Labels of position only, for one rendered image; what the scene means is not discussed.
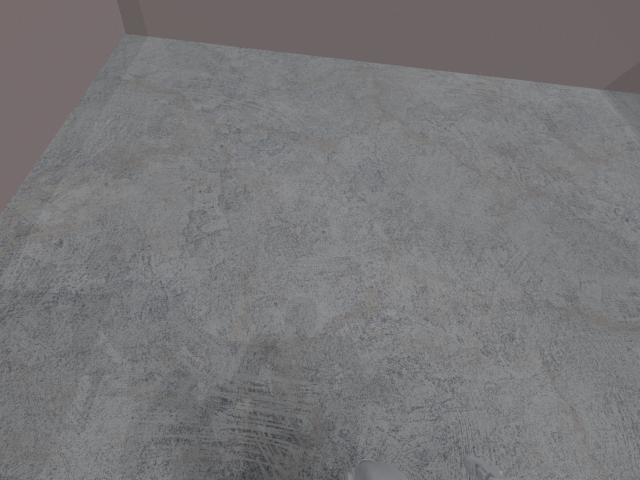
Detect robot right hand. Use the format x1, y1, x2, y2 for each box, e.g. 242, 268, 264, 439
463, 455, 510, 480

